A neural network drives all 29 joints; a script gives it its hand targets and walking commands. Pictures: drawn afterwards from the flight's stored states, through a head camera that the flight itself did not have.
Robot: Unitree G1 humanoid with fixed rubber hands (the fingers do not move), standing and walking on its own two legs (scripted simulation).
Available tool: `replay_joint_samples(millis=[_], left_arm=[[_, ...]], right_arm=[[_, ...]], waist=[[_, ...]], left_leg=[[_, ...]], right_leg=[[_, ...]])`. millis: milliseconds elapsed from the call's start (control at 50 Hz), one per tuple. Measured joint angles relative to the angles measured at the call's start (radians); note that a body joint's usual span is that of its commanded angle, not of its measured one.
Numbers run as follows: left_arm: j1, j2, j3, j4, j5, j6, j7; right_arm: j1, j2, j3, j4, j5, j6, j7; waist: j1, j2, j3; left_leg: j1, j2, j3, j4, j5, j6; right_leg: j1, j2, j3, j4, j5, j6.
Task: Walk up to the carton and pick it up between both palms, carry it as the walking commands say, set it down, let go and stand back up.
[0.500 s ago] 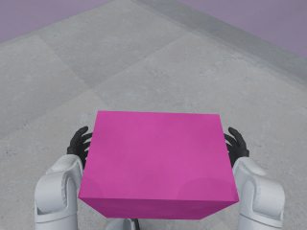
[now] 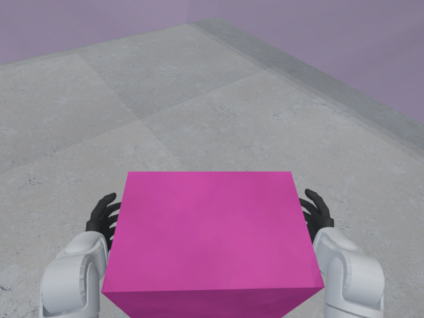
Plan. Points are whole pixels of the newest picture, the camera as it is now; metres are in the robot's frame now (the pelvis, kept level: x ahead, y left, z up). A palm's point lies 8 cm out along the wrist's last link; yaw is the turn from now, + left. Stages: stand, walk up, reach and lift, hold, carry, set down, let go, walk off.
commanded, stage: carry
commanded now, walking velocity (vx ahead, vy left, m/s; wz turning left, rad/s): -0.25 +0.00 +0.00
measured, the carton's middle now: (209, 256) +0.24 +0.00 +0.00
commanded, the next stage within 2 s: none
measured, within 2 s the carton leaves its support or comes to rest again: neither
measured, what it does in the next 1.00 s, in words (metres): walks backwards: right foot, then left foot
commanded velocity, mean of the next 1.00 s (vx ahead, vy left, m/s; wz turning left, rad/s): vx -0.14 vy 0.02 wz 0.00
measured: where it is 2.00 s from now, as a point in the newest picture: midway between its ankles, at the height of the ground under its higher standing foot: outside the picture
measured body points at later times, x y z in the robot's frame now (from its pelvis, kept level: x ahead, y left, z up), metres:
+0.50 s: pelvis -0.21 -0.01 +0.00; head -0.16 -0.03 +0.45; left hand +0.06 +0.15 +0.05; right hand +0.04 -0.22 +0.05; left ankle -0.12 +0.11 -0.68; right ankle -0.22 -0.10 -0.73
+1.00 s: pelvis -0.38 +0.03 +0.01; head -0.42 +0.05 +0.46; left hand -0.14 +0.23 +0.08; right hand -0.14 -0.14 +0.10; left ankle -0.43 +0.14 -0.73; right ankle -0.34 -0.10 -0.68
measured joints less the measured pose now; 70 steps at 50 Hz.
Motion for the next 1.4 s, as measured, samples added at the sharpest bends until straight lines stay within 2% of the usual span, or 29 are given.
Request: replay_joint_samples(millis=[20,60,100,140,220,320,400,420,440,480,500,540,600,640,680,780,860,900,940,980,1020,1080,1120,1160,1200,1240,1280,1320,1400], left_arm=[[0.014,0.004,-0.005,0.003,-0.004,0.009,0.0],[0.018,-0.002,-0.004,-0.011,-0.028,0.008,-0.008],[-0.018,-0.015,0.009,-0.012,-0.037,0.001,-0.009],[-0.058,-0.015,0.018,-0.002,-0.034,-0.01,-0.01],[-0.112,0.011,0.007,0.056,-0.007,0.008,-0.01],[-0.127,0.009,0.0,0.115,0.0,0.015,-0.009],[-0.116,-0.011,0.018,0.053,-0.019,-0.009,-0.009],[-0.108,-0.029,0.023,0.044,-0.02,-0.026,-0.008],[-0.093,-0.043,0.025,0.036,-0.017,-0.036,-0.008],[-0.041,-0.06,0.03,0.001,-0.018,-0.033,-0.008],[-0.016,-0.069,0.034,-0.021,-0.02,-0.032,-0.009],[0.011,-0.084,0.037,-0.058,-0.018,-0.033,-0.009],[-0.003,-0.079,0.035,-0.102,-0.009,-0.028,-0.008],[-0.02,-0.072,0.035,-0.107,-0.009,-0.032,-0.008],[-0.027,-0.07,0.034,-0.086,-0.009,-0.037,-0.008],[-0.008,-0.065,0.02,-0.018,0.006,-0.019,-0.009],[-0.012,-0.035,-0.006,-0.01,0.011,-0.002,-0.007],[-0.006,0.005,-0.012,0.009,-0.003,0.007,-0.007],[0.017,0.021,-0.013,0.015,-0.014,0.026,-0.008],[0.013,0.022,-0.011,0.02,-0.024,0.041,-0.008],[-0.014,0.017,-0.004,0.028,-0.03,0.041,-0.009],[-0.072,0.024,0.008,0.043,-0.03,0.027,-0.011],[-0.107,0.035,0.011,0.071,-0.027,0.025,-0.013],[-0.134,0.035,0.009,0.106,-0.021,0.026,-0.014],[-0.141,0.001,0.006,0.146,-0.003,0.008,-0.013],[-0.121,-0.031,0.006,0.148,0.012,0.003,-0.012],[-0.078,-0.052,0.009,0.106,0.014,0.0,-0.011],[-0.036,-0.068,0.019,0.035,0.007,-0.009,-0.011],[-0.001,-0.084,0.031,-0.089,-0.007,-0.034,-0.009]], right_arm=[[0.024,0.011,-0.001,-0.004,-0.004,0.005,-0.001],[0.043,0.028,-0.013,-0.054,-0.003,0.012,-0.009],[0.023,0.028,-0.027,-0.089,-0.005,0.019,-0.008],[-0.012,0.019,-0.031,-0.079,-0.01,0.006,-0.002],[-0.052,0.005,-0.026,0.012,-0.028,-0.019,0.007],[-0.053,0.005,-0.039,0.043,-0.043,-0.001,0.007],[-0.053,0.009,-0.045,-0.034,-0.017,0.0,0.016],[-0.052,-0.002,-0.045,-0.049,-0.009,-0.003,0.017],[-0.04,-0.009,-0.042,-0.056,-0.001,-0.005,0.017],[-0.006,-0.008,-0.032,-0.074,0.01,0.001,0.017],[0.003,-0.006,-0.029,-0.086,0.016,0.009,0.017],[0.009,-0.01,-0.028,-0.102,0.032,0.014,0.017],[0.002,-0.019,-0.023,-0.112,0.053,-0.014,0.018],[-0.011,-0.03,-0.014,-0.113,0.052,-0.026,0.018],[-0.019,-0.043,-0.003,-0.102,0.042,-0.024,0.016],[-0.006,-0.059,0.016,-0.051,0.015,0.015,0.014],[-0.004,-0.057,0.018,-0.041,0.01,0.024,0.012],[0.006,-0.017,0.016,-0.015,-0.005,0.015,0.007],[0.031,0.01,0.015,-0.009,-0.017,0.025,0.003],[0.053,0.021,0.014,-0.026,-0.025,0.033,0.001],[0.042,0.021,0.006,-0.046,-0.031,0.041,0.0],[-0.021,0.008,0.006,-0.035,-0.039,0.036,0.001],[-0.05,-0.004,0.014,-0.004,-0.049,0.026,0.001],[-0.061,-0.016,0.017,0.018,-0.056,0.024,0.001],[-0.059,-0.045,0.006,0.033,-0.045,0.026,0.002],[-0.037,-0.054,-0.007,0.026,-0.028,0.035,0.002],[-0.013,-0.047,-0.016,-0.006,-0.01,0.041,0.0],[-0.005,-0.036,-0.022,-0.051,0.013,0.041,-0.002],[-0.006,-0.031,-0.023,-0.127,0.056,0.014,0.0]], waist=[[0.0,0.023,-0.015],[0.004,0.055,-0.048],[0.014,0.068,-0.07],[0.023,0.07,-0.087],[0.019,0.058,-0.091],[-0.003,0.069,-0.036],[-0.007,0.097,0.025],[-0.009,0.133,0.046],[-0.011,0.143,0.06],[-0.012,0.097,0.058],[-0.017,0.071,0.054],[-0.03,0.04,0.04],[-0.038,0.024,0.014],[-0.041,0.03,0.0],[-0.04,0.041,-0.018],[-0.021,0.037,-0.065],[-0.012,0.035,-0.06],[0.001,0.002,-0.057],[0.004,0.016,-0.082],[0.005,0.032,-0.112],[0.017,0.039,-0.13],[0.029,0.044,-0.135],[0.019,0.053,-0.134],[0.008,0.06,-0.123],[0.007,0.098,-0.082],[-0.014,0.099,-0.028],[-0.032,0.083,0.007],[-0.039,0.066,0.029],[-0.046,0.048,0.025]], left_leg=[[-0.013,0.021,-0.009,0.005,0.009,0.003],[-0.041,0.051,-0.024,-0.01,0.036,0.005],[-0.072,0.062,-0.028,-0.028,0.073,0.006],[-0.108,0.064,-0.02,-0.035,0.101,0.013],[-0.18,0.066,0.002,-0.028,0.146,0.024],[-0.274,0.07,0.014,-0.016,0.217,0.024],[-0.345,0.076,0.034,-0.017,0.289,0.019],[-0.353,0.094,0.016,-0.017,0.299,0.01],[-0.362,0.095,0.003,0.008,0.237,-0.007],[-0.401,0.057,-0.014,0.191,0.032,-0.024],[-0.422,0.035,-0.031,0.318,-0.015,-0.026],[-0.44,0.007,-0.057,0.52,-0.033,-0.033],[-0.414,-0.007,-0.083,0.67,-0.041,-0.049],[-0.361,-0.006,-0.094,0.658,-0.056,-0.057],[-0.292,-0.002,-0.096,0.575,-0.079,-0.06],[-0.088,-0.011,-0.062,0.226,-0.147,-0.037],[0.071,-0.004,-0.016,-0.131,-0.02,-0.023],[0.055,-0.012,-0.007,-0.103,0.023,-0.018],[0.036,0.011,-0.011,-0.071,0.018,-0.012],[0.016,0.028,-0.022,-0.065,0.023,-0.009],[-0.003,0.031,-0.014,-0.072,0.042,-0.009],[-0.048,0.02,0.017,-0.055,0.052,0.002],[-0.096,0.015,0.03,-0.022,0.05,0.008],[-0.15,0.006,0.037,0.029,0.04,0.011],[-0.206,0.023,0.019,0.119,0.002,-0.003],[-0.249,0.014,-0.007,0.22,-0.069,-0.014],[-0.295,0.01,-0.029,0.323,-0.082,-0.019],[-0.329,0.021,-0.044,0.4,-0.038,-0.027],[-0.334,0.053,-0.067,0.386,0.014,-0.046]], right_leg=[[-0.03,0.025,0.006,0.147,-0.065,0.003],[-0.058,0.059,0.016,0.372,-0.102,0.02],[-0.049,0.071,0.024,0.503,-0.084,0.034],[-0.019,0.074,0.029,0.548,-0.081,0.048],[0.095,0.066,0.011,0.412,-0.143,0.058],[0.233,0.083,-0.009,0.12,-0.226,0.028],[0.324,0.088,-0.035,-0.132,-0.119,-0.004],[0.326,0.111,-0.047,-0.154,-0.084,-0.026],[0.32,0.117,-0.048,-0.153,-0.062,-0.049],[0.294,0.085,-0.027,-0.141,-0.037,-0.075],[0.286,0.065,-0.018,-0.146,-0.025,-0.079],[0.273,0.036,-0.012,-0.174,0.009,-0.073],[0.235,0.008,-0.014,-0.194,0.055,-0.074],[0.209,-0.003,-0.019,-0.197,0.08,-0.075],[0.187,-0.011,-0.024,-0.203,0.105,-0.072],[0.155,-0.022,-0.026,-0.25,0.189,-0.057],[0.145,-0.003,-0.05,-0.286,0.258,-0.038],[0.116,-0.007,-0.031,-0.204,0.129,-0.02],[0.08,0.012,-0.03,-0.02,0.012,-0.008],[0.066,0.022,-0.027,0.14,-0.029,0.006],[0.079,0.018,-0.022,0.212,-0.036,0.018],[0.135,0.006,-0.027,0.153,-0.084,0.024],[0.185,0.009,-0.042,0.057,-0.114,0.013],[0.257,0.01,-0.059,-0.101,-0.029,-0.005],[0.253,0.024,-0.066,-0.12,-0.058,-0.032],[0.255,0.008,-0.07,-0.111,-0.04,-0.036],[0.257,-0.017,-0.068,-0.124,-0.013,-0.027],[0.252,-0.036,-0.056,-0.146,0.014,-0.018],[0.235,-0.071,-0.055,-0.186,0.061,0.007]])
